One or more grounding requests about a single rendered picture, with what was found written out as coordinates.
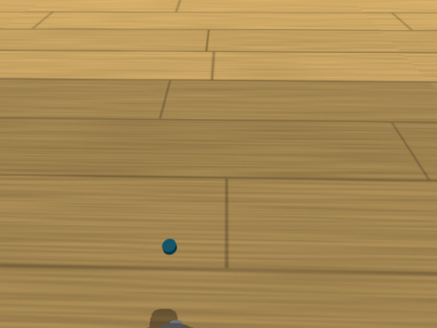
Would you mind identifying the tin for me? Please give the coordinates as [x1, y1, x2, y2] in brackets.
[163, 238, 177, 255]

